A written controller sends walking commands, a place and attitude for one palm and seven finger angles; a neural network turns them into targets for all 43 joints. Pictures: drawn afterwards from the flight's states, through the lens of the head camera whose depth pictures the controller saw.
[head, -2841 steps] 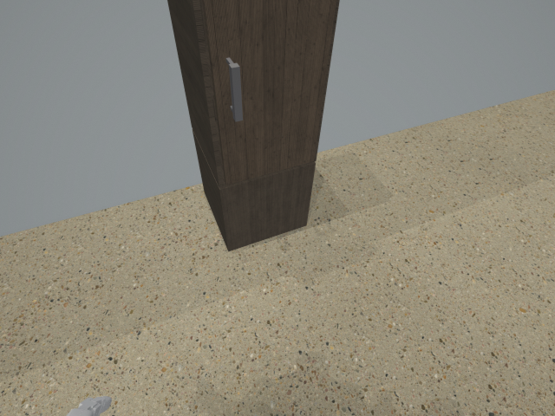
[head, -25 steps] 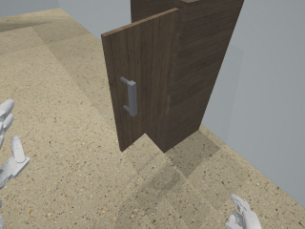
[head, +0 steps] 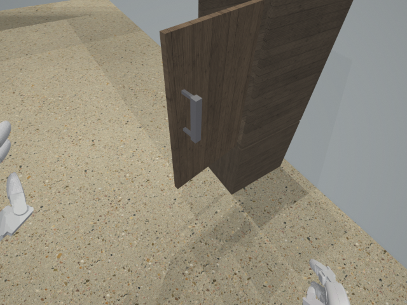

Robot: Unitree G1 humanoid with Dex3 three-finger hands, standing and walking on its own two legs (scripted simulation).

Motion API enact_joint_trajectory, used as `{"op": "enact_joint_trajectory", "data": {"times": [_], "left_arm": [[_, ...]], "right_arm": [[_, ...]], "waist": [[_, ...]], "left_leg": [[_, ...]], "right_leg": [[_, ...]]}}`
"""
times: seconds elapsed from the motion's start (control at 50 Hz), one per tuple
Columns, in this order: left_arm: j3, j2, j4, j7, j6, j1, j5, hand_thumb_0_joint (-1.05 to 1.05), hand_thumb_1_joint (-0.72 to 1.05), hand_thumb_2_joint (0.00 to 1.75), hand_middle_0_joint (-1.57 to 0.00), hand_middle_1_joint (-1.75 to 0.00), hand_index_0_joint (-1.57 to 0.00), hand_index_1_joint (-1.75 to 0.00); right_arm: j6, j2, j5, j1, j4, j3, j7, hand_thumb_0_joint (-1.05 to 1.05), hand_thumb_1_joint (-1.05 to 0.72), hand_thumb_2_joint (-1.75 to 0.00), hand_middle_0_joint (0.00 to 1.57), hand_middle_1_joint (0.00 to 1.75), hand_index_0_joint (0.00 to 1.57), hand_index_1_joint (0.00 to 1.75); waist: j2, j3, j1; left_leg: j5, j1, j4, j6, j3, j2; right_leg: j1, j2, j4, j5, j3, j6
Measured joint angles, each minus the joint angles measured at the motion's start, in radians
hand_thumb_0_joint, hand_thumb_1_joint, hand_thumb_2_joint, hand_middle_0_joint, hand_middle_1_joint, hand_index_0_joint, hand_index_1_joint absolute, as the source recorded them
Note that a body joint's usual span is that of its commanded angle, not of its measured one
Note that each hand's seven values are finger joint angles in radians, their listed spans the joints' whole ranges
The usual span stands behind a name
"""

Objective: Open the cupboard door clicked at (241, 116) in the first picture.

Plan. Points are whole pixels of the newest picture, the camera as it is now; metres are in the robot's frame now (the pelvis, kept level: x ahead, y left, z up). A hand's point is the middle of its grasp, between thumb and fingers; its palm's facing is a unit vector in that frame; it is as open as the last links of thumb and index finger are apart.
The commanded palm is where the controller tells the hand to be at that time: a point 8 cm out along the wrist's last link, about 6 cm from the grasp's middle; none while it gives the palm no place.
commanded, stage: stop stepping back and stand still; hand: left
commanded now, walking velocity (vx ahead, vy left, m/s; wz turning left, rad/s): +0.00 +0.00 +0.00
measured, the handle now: (190, 116) +0.58 +0.08 +0.02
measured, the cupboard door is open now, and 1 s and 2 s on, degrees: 100 100 100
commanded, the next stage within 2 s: let the arm hang, fingers relaxed in 0.84 s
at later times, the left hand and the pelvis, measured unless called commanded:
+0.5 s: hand out of the picture +0.17 +0.30 +0.17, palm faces +0.42 -0.78 -0.46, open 7.4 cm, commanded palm +0.12 +0.33 +0.18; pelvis -0.02 +0.03 +0.01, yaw +0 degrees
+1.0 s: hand (6, 242) +0.18 +0.31 +0.10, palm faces +0.32 -0.80 -0.50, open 7.4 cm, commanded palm none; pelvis -0.03 +0.04 +0.00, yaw +2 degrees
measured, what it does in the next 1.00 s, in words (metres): shifts its weight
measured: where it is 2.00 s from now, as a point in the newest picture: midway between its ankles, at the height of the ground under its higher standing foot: outside the picture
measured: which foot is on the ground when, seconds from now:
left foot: down 0.00-1.00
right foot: down 0.00-1.00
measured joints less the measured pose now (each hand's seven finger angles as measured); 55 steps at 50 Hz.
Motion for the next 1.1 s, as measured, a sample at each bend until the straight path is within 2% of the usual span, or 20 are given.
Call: {"op": "enact_joint_trajectory", "data": {"times": [0.08,0.16,0.28,0.4,0.52,0.66,0.94,0.96,0.98,1.02,1.06,1.1], "left_arm": [[0.036,0.028,0.022,-0.004,-0.012,0.006,-0.007,0.01,0.89,0.9,-0.21,-0.3,-0.21,-0.3],[0.02,0.007,0.073,-0.011,-0.003,0.001,-0.017,0.01,0.89,0.9,-0.21,-0.3,-0.21,-0.3],[-0.023,-0.03,0.093,-0.023,0.036,0.018,-0.018,0.01,0.89,0.9,-0.21,-0.3,-0.21,-0.3],[-0.017,-0.02,0.042,-0.015,0.036,0.008,-0.013,0.01,0.89,0.9,-0.21,-0.3,-0.21,-0.3],[0.003,-0.015,0.051,-0.008,0.018,0.003,-0.013,0.01,0.89,0.9,-0.21,-0.3,-0.21,-0.3],[-0.016,-0.033,0.1,-0.015,0.03,0.004,-0.011,0.01,0.89,0.9,-0.21,-0.3,-0.21,-0.3],[-0.012,-0.032,0.07,-0.01,0.019,0.004,-0.006,0.01,0.89,0.9,-0.21,-0.3,-0.21,-0.3],[-0.033,-0.025,0.123,-0.024,0.003,-0.021,0.008,0.01,0.89,0.9,-0.21,-0.3,-0.21,-0.3],[-0.073,-0.018,0.218,-0.05,0.014,-0.069,0.022,0.01,0.9,0.9,-0.21,-0.3,-0.2,-0.3],[-0.163,-0.028,0.454,-0.098,0.096,-0.169,0.037,0.0,0.9,0.9,-0.2,-0.3,-0.2,-0.3],[-0.238,-0.063,0.699,-0.128,0.179,-0.236,0.048,0.0,0.9,0.9,-0.2,-0.3,-0.19,-0.3],[-0.303,-0.104,0.911,-0.148,0.233,-0.27,0.057,0.0,0.91,0.9,-0.2,-0.3,-0.19,-0.3]], "right_arm": [[-0.002,0.016,0.009,-0.028,-0.028,0.014,0.011,0.01,-0.91,-0.9,0.2,0.3,0.2,0.3],[0.011,0.025,0.011,-0.046,-0.028,0.025,0.019,0.01,-0.91,-0.9,0.21,0.3,0.2,0.3],[0.024,0.03,0.005,-0.027,-0.021,0.037,0.01,0.01,-0.9,-0.9,0.21,0.3,0.2,0.3],[0.012,0.028,-0.002,0.001,-0.016,0.04,0.001,0.01,-0.9,-0.9,0.21,0.3,0.2,0.3],[0.006,0.022,-0.001,0.002,-0.011,0.035,0.002,0.02,-0.9,-0.9,0.21,0.3,0.2,0.3],[0.01,0.017,0.002,-0.004,-0.009,0.029,0.002,0.01,-0.9,-0.9,0.21,0.3,0.2,0.3],[0.003,0.019,-0.001,-0.005,-0.01,0.029,-0.001,0.01,-0.9,-0.9,0.21,0.3,0.2,0.3],[-0.018,0.008,0.002,-0.009,0.013,0.024,0.018,0.01,-0.9,-0.9,0.21,0.3,0.2,0.3],[-0.02,-0.011,0.004,-0.021,0.046,0.02,0.042,0.01,-0.9,-0.9,0.21,0.3,0.2,0.3],[0.016,-0.05,0.002,-0.057,0.108,0.016,0.072,0.01,-0.9,-0.9,0.21,0.3,0.2,0.3],[0.056,-0.074,-0.005,-0.091,0.153,0.015,0.082,0.01,-0.9,-0.9,0.21,0.3,0.2,0.3],[0.082,-0.081,-0.012,-0.106,0.182,0.015,0.086,0.01,-0.9,-0.9,0.21,0.3,0.2,0.3]], "waist": [[0.036,-0.007,-0.011],[0.058,-0.014,-0.015],[0.042,-0.007,-0.004],[0.022,0.01,0.008],[0.036,0.001,0.0],[0.047,-0.007,-0.009],[0.047,0.004,0.002],[0.056,-0.008,0.001],[0.069,-0.019,0.005],[0.096,-0.033,0.009],[0.116,-0.036,-0.001],[0.12,-0.026,-0.016]], "left_leg": [[-0.009,-0.009,0.019,0.004,-0.002,0.014],[-0.003,-0.019,0.017,0.011,0.0,0.014],[0.029,-0.01,-0.027,0.027,0.009,-0.001],[0.056,-0.007,-0.055,0.038,0.004,-0.013],[0.071,-0.01,-0.068,0.046,0.006,-0.016],[0.083,-0.015,-0.076,0.054,0.01,-0.02],[0.085,-0.022,-0.078,0.055,0.003,-0.023],[0.082,-0.042,-0.063,0.056,-0.003,-0.024],[0.076,-0.065,-0.042,0.058,-0.009,-0.03],[0.063,-0.094,-0.006,0.064,-0.009,-0.041],[0.05,-0.112,0.023,0.069,-0.001,-0.048],[0.041,-0.115,0.038,0.069,0.006,-0.049]], "right_leg": [[0.015,0.015,-0.034,0.02,-0.001,0.005],[0.014,0.015,-0.06,0.041,0.001,0.013],[0.021,0.003,-0.1,0.073,0.008,0.029],[0.03,-0.007,-0.132,0.102,0.003,0.038],[0.035,-0.009,-0.163,0.128,0.005,0.046],[0.033,-0.012,-0.181,0.146,0.008,0.053],[0.031,-0.014,-0.187,0.149,0.002,0.054],[0.013,-0.017,-0.171,0.143,-0.005,0.053],[-0.009,-0.024,-0.142,0.13,-0.011,0.054],[-0.05,-0.038,-0.079,0.1,-0.011,0.055],[-0.082,-0.049,-0.023,0.074,-0.003,0.056],[-0.094,-0.051,0.006,0.061,0.006,0.058]]}}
